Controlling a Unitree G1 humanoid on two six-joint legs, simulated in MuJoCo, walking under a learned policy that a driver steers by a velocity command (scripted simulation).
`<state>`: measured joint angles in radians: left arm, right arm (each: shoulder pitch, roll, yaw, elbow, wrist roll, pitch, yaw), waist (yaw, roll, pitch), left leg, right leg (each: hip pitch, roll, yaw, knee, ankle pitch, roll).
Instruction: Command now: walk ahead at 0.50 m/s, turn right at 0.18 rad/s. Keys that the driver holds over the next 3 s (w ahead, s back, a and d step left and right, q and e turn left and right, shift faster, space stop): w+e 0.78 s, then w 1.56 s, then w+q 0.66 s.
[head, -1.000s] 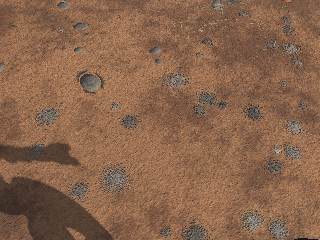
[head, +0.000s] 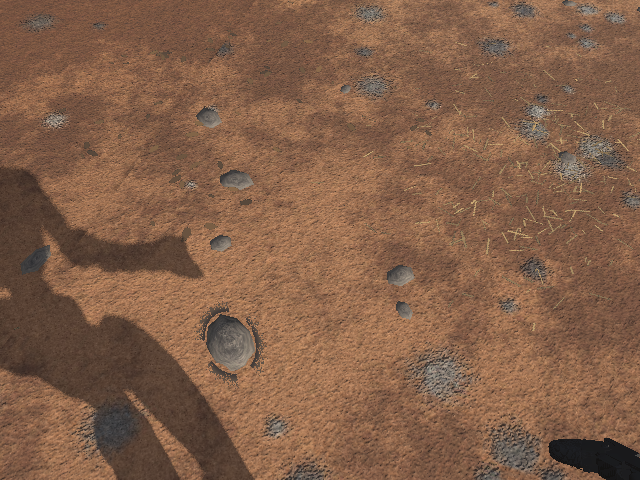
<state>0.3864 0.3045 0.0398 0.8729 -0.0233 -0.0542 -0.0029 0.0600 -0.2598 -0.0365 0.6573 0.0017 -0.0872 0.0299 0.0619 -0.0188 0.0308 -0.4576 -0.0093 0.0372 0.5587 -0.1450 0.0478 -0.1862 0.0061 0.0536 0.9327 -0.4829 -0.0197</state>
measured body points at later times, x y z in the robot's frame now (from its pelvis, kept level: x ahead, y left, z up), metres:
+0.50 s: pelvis +0.27 -0.05 -0.01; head +0.31 -0.06 +0.44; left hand +0.53 +0.14 -0.09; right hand +0.22 -0.34 -0.14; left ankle +0.10 +0.10 -0.70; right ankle +0.36 -0.15 -0.73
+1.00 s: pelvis +0.56 -0.11 +0.00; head +0.58 -0.11 +0.45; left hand +0.74 +0.13 -0.12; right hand +0.62 -0.42 -0.08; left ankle +0.69 -0.06 -0.73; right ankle +0.36 -0.15 -0.69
